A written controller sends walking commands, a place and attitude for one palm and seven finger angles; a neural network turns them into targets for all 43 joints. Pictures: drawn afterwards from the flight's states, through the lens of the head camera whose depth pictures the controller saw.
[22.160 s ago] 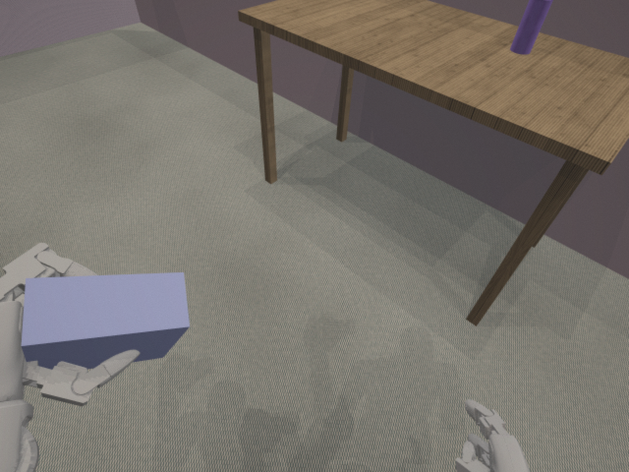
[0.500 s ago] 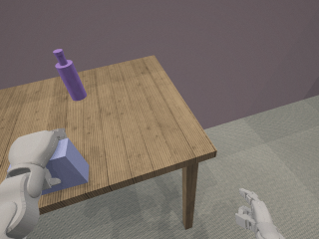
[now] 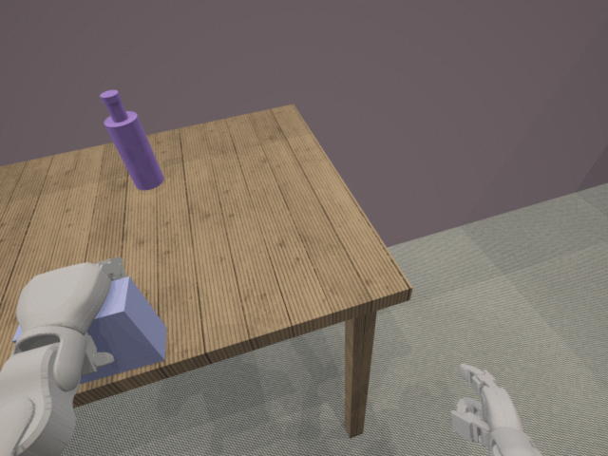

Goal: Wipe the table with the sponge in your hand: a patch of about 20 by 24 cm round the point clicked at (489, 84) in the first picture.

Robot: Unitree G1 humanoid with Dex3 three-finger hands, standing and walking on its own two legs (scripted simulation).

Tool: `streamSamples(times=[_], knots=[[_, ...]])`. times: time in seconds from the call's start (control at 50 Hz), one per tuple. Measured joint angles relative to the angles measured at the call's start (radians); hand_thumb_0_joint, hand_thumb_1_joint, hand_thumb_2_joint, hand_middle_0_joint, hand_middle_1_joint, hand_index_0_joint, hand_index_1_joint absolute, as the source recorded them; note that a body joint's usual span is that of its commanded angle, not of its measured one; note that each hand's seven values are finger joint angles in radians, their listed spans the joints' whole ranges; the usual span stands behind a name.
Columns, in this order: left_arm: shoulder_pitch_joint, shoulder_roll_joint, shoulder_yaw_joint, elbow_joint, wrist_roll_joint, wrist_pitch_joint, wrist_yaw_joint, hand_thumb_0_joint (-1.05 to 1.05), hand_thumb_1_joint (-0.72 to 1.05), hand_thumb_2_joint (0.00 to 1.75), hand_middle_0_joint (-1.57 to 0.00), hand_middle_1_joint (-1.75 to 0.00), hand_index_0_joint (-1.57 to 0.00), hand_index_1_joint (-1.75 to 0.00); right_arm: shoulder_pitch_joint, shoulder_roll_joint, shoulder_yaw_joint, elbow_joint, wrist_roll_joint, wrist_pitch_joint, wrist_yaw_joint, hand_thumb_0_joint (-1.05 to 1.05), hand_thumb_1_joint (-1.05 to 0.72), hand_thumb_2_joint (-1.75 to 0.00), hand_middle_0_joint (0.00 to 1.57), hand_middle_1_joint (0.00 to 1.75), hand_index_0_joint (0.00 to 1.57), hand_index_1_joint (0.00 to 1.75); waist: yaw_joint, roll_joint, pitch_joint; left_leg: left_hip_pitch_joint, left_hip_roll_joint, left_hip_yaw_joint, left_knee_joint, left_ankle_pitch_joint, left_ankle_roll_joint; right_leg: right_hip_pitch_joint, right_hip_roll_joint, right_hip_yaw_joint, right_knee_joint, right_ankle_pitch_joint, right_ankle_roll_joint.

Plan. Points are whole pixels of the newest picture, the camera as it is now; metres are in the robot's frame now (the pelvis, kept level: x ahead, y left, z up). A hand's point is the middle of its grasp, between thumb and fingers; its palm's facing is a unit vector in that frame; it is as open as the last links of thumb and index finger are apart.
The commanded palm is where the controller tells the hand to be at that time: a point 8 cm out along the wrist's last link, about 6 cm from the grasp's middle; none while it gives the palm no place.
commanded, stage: lower the sponge onto the table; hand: left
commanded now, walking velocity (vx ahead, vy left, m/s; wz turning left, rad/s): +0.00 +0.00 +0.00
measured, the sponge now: (107, 341) +0.22 +0.31 +0.05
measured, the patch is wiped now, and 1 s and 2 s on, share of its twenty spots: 0.00 0.25 0.40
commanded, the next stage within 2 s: wipe forward along the first lane in 0.18 s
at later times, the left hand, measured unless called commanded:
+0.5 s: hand (100, 308) +0.24 +0.31 +0.09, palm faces -0.01 -0.03 -1.00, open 9.7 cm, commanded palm +0.23 +0.32 +0.14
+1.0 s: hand (100, 279) +0.28 +0.34 +0.09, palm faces -0.08 -0.01 -1.00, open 9.7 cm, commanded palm +0.28 +0.35 +0.12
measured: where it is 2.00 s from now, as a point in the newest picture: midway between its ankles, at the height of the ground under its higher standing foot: outside the picture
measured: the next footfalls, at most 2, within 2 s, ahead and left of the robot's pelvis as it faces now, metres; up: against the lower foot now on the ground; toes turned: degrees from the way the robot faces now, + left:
none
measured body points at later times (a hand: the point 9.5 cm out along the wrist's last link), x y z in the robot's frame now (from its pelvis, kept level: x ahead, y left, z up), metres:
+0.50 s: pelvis +0.00 -0.01 +0.00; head -0.01 -0.06 +0.45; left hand +0.23 +0.31 +0.15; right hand +0.22 -0.24 -0.10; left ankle +0.03 +0.09 -0.74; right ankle -0.02 -0.08 -0.74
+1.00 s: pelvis +0.00 -0.03 -0.01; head +0.00 -0.07 +0.44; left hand +0.28 +0.34 +0.15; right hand +0.17 -0.29 -0.13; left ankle +0.03 +0.09 -0.74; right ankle -0.02 -0.08 -0.74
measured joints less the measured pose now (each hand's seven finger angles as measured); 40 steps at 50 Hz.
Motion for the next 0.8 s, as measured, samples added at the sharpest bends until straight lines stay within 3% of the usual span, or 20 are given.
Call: streamSamples(times=[0.12, 0.38, 0.58, 0.8], knots=[[-0.042, -0.014, -0.009, 0.046, 0.016, -0.007, 0.014, -0.01, -0.46, 1.03, -0.78, -1.36, -0.78, -1.36, 0.000, 0.002, -0.005, 0.011, 0.002, -0.008, -0.006, 0.01, -0.91, -0.90, 0.20, 0.30, 0.20, 0.30, -0.004, 0.005, 0.000, -0.007, 0.000, -0.005, -0.001, 0.004, -0.003, -0.008, 0.000, -0.005, 0.002, 0.002, -0.002], [-0.016, -0.007, 0.023, 0.073, 0.007, -0.030, 0.024, -0.01, -0.46, 1.03, -0.77, -1.37, -0.77, -1.37, 0.014, -0.001, -0.008, 0.010, 0.004, 0.000, 0.006, 0.01, -0.91, -0.90, 0.20, 0.30, 0.20, 0.30, -0.016, 0.002, -0.018, -0.022, 0.010, 0.001, 0.016, -0.009, -0.011, -0.025, 0.010, 0.002, 0.017, -0.008, -0.011], [-0.164, 0.013, 0.022, 0.234, 0.017, -0.054, 0.011, -0.01, -0.48, 1.05, -0.79, -1.35, -0.79, -1.36, 0.012, -0.013, -0.013, 0.038, 0.014, 0.001, -0.019, 0.01, -0.91, -0.90, 0.20, 0.30, 0.20, 0.30, -0.018, -0.003, -0.019, -0.054, 0.012, -0.018, 0.032, -0.007, -0.019, -0.053, 0.014, -0.017, 0.035, -0.013, -0.020], [-0.260, 0.056, 0.073, 0.410, 0.019, -0.147, -0.023, 0.00, -0.49, 1.06, -0.79, -1.35, -0.79, -1.35, 0.052, -0.021, -0.021, 0.036, 0.016, 0.008, -0.015, 0.01, -0.91, -0.90, 0.20, 0.30, 0.21, 0.30, -0.043, -0.009, -0.033, -0.105, 0.026, -0.020, 0.069, -0.023, -0.023, -0.101, 0.028, -0.020, 0.061, -0.021, -0.032]])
